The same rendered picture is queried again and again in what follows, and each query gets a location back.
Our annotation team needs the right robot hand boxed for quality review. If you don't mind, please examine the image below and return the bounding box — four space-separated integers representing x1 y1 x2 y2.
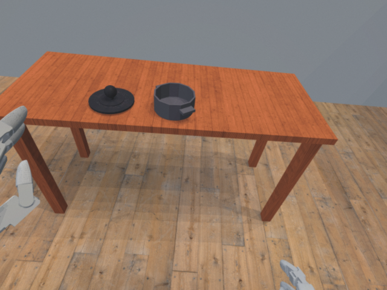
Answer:
279 260 315 290

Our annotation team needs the knob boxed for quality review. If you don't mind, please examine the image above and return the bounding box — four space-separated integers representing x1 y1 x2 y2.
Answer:
104 85 117 98

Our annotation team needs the pot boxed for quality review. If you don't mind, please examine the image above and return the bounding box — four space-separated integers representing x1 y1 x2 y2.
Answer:
154 83 195 121

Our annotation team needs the table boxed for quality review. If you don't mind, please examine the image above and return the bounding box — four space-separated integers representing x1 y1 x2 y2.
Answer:
0 51 338 222

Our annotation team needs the left robot hand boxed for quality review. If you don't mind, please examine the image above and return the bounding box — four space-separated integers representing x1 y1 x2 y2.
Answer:
0 106 40 233

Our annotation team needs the lid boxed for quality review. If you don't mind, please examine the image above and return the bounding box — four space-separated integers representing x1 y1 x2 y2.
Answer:
88 88 134 114

